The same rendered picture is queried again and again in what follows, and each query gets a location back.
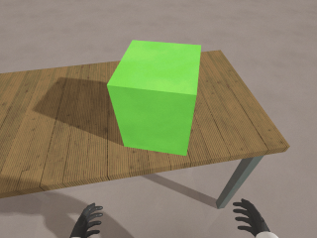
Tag table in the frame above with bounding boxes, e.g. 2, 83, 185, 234
0, 50, 290, 209

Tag robot left hand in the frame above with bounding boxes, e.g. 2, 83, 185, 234
69, 202, 103, 238

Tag carton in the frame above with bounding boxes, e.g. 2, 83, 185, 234
107, 40, 201, 156

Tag robot right hand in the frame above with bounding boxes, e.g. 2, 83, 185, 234
233, 198, 270, 237

